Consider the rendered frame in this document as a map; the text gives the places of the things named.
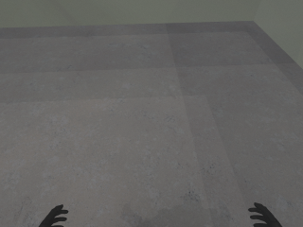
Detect robot left hand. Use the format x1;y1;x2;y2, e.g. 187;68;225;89
39;204;69;227

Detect robot right hand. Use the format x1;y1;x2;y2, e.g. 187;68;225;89
248;202;282;227

